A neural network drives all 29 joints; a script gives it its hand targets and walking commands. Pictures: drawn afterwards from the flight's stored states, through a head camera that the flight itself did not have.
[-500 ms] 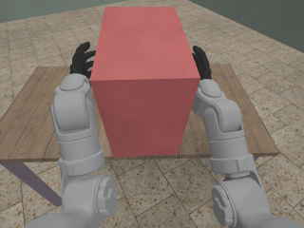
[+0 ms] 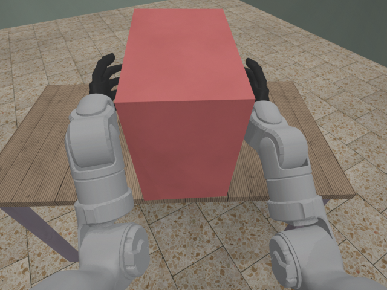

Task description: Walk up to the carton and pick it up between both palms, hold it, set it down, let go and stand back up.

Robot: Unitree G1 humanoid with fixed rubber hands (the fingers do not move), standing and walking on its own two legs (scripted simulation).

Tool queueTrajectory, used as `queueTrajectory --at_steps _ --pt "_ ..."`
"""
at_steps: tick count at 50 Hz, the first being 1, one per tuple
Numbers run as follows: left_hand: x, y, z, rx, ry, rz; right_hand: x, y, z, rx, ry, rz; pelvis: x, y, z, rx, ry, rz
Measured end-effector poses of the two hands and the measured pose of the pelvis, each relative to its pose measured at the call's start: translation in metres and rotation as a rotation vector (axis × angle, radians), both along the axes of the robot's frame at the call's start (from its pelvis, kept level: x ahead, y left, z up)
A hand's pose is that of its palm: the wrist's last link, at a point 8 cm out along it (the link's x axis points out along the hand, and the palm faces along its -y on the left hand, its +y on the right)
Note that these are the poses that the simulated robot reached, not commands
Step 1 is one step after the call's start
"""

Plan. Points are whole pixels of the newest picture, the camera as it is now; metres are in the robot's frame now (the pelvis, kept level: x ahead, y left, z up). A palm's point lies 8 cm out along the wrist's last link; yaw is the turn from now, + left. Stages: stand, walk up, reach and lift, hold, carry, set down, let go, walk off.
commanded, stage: hold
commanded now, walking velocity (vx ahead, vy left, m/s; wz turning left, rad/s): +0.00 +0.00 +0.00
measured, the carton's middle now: (182, 107) +0.40 +0.00 +0.19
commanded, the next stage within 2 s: none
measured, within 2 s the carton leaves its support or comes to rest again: neither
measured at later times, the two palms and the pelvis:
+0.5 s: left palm (103, 101) +0.36 +0.13 +0.24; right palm (255, 104) +0.36 -0.13 +0.22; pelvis +0.00 +0.00 +0.00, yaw +0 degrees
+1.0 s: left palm (103, 101) +0.36 +0.13 +0.24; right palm (255, 104) +0.36 -0.13 +0.22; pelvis +0.00 +0.00 +0.00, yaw +0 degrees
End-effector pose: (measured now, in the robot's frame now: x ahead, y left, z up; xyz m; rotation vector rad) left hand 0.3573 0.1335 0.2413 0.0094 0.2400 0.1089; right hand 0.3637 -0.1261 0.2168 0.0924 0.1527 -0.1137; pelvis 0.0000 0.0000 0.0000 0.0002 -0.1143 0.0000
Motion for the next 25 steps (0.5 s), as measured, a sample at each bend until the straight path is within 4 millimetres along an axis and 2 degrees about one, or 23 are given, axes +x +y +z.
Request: queueTrajectory --at_steps 25 --pt "-0.0001 -0.0001 0.0000 0.000 0.000 0.000 0.0001 -0.0001 0.0000 0.000 0.000 0.000 0.0001 -0.0001 0.0000 0.000 0.000 0.001"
